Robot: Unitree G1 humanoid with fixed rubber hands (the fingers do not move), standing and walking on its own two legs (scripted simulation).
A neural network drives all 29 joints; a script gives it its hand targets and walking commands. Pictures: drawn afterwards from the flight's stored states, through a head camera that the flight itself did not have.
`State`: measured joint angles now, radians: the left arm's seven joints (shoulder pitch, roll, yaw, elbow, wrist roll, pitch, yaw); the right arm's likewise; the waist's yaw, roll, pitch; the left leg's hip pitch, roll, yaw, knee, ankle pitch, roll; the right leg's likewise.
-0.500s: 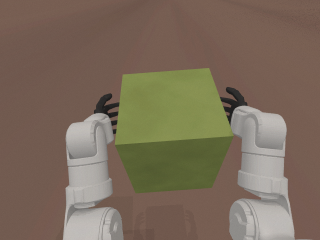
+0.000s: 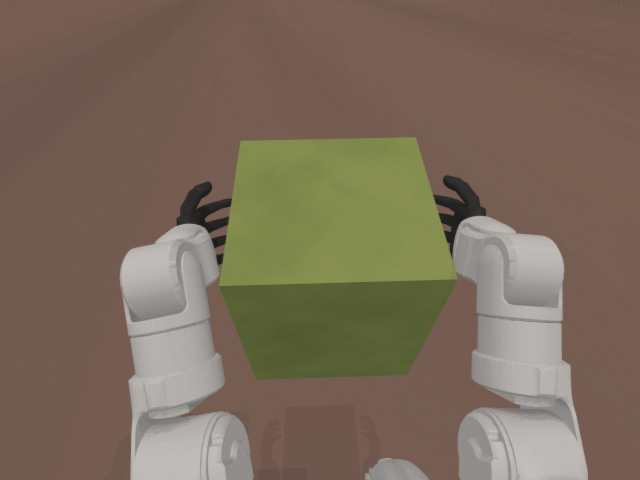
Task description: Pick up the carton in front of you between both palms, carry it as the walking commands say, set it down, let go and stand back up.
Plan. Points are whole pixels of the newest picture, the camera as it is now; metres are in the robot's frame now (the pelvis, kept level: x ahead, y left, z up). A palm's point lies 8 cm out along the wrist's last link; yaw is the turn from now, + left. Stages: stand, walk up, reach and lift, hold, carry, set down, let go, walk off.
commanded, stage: carry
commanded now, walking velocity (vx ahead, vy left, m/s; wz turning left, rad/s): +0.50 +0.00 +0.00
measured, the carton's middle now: (330, 266) +0.37 -0.03 +0.07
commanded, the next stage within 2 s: none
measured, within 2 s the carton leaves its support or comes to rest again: neither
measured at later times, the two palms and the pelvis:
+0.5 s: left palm (208, 135) +0.63 +0.13 +0.11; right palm (386, 115) +0.65 -0.17 +0.11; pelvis +0.32 -0.05 +0.02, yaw +3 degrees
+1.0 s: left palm (206, 64) +0.89 +0.15 +0.11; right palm (349, 54) +0.89 -0.15 +0.11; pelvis +0.66 +0.00 +0.02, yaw +0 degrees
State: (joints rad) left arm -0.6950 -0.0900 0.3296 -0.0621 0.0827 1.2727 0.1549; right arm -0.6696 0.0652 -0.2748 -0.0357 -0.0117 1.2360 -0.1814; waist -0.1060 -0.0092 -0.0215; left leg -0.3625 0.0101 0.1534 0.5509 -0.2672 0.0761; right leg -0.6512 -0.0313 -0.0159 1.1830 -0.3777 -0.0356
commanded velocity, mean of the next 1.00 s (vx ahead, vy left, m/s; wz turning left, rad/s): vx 0.50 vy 0.00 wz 0.00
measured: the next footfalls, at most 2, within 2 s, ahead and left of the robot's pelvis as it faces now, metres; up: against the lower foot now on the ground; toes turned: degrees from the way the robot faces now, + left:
right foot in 0.20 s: +0.32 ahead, -0.12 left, +0.00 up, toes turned -6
left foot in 0.68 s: +0.62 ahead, +0.09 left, +0.00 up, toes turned +11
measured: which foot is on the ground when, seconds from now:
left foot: down 0.00-0.22, up 0.24-0.66, down 0.68-1.00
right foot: up 0.00-0.18, down 0.20-0.70, up 0.72-1.00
